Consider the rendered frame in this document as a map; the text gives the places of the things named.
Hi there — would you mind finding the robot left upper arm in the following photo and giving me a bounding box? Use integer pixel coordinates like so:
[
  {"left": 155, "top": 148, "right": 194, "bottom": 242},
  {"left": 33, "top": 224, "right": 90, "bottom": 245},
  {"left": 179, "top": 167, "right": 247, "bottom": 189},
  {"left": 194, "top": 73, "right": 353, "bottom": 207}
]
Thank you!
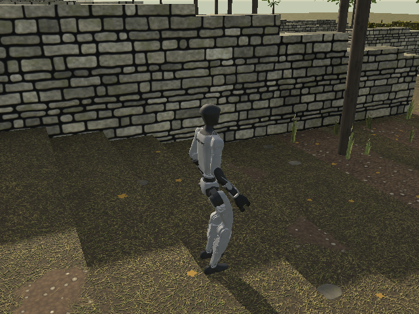
[{"left": 189, "top": 128, "right": 203, "bottom": 160}]

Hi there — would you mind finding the robot left forearm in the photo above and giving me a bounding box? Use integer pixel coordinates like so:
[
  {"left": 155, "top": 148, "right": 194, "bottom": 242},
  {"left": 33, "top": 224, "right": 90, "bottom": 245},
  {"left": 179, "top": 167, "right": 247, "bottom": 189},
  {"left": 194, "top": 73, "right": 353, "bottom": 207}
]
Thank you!
[{"left": 191, "top": 158, "right": 204, "bottom": 176}]

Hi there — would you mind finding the robot right forearm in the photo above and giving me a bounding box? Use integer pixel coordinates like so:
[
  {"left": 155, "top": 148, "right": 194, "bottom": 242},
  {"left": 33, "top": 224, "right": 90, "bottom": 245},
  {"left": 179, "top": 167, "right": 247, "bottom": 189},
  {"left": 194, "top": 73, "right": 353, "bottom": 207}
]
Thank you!
[{"left": 214, "top": 167, "right": 239, "bottom": 198}]

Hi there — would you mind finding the robot right upper arm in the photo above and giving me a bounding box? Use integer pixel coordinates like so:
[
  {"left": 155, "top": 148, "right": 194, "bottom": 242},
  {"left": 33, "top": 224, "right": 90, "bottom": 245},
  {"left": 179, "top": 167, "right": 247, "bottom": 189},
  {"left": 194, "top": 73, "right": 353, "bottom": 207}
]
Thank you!
[{"left": 210, "top": 136, "right": 224, "bottom": 176}]

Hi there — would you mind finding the robot right hand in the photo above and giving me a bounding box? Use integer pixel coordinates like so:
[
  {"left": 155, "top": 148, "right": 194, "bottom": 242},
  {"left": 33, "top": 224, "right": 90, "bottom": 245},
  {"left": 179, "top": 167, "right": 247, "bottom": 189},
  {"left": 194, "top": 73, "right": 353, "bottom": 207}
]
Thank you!
[{"left": 234, "top": 194, "right": 250, "bottom": 212}]

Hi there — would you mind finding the right robot shin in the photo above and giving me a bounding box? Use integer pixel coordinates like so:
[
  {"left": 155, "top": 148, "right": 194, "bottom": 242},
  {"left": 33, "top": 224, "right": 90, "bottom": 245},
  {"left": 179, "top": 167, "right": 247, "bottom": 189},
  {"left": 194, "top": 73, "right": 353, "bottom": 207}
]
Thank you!
[{"left": 209, "top": 228, "right": 232, "bottom": 268}]

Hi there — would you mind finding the robot right foot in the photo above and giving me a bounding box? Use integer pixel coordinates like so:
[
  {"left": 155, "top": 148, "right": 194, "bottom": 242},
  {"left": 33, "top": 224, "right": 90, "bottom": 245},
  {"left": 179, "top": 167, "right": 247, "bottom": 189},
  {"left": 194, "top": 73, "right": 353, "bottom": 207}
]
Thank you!
[{"left": 204, "top": 263, "right": 228, "bottom": 275}]

